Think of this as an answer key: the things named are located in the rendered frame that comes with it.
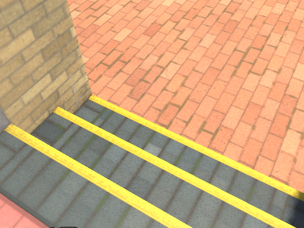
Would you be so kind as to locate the stairs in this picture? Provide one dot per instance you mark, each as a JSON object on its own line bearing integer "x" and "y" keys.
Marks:
{"x": 188, "y": 181}

